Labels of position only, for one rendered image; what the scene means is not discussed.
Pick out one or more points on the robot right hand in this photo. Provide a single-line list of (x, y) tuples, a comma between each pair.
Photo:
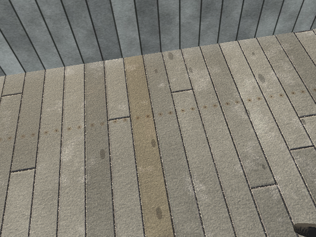
[(305, 229)]

